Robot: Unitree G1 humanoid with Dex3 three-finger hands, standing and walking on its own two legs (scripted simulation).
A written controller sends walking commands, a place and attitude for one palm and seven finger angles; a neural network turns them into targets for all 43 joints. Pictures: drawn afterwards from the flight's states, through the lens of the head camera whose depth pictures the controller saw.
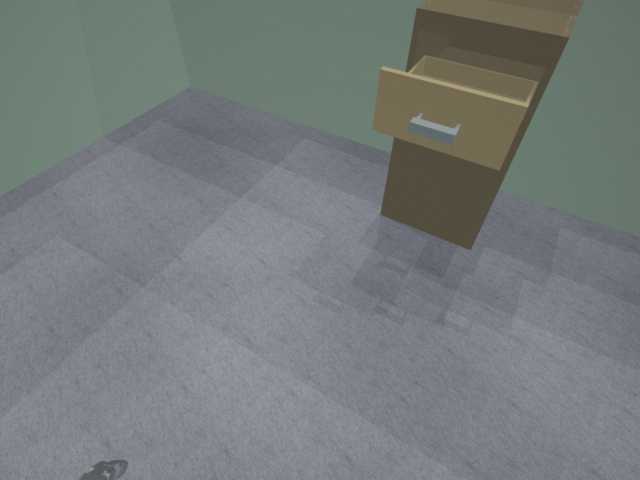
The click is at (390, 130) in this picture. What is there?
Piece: drawer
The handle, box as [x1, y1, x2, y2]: [408, 112, 461, 144]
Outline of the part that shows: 410,121 408,131 452,144 454,141 457,131 461,124 458,123 454,129 423,120 421,118 423,113 420,112 416,117 413,117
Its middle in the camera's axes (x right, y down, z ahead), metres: +0.29 -0.29 +0.99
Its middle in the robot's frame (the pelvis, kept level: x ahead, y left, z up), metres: +0.94 -0.24 -0.06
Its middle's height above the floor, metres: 0.71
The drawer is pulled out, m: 0.30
